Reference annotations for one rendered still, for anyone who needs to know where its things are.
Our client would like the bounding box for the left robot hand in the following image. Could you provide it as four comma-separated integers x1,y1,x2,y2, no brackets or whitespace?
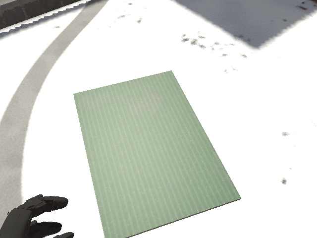
0,194,74,238

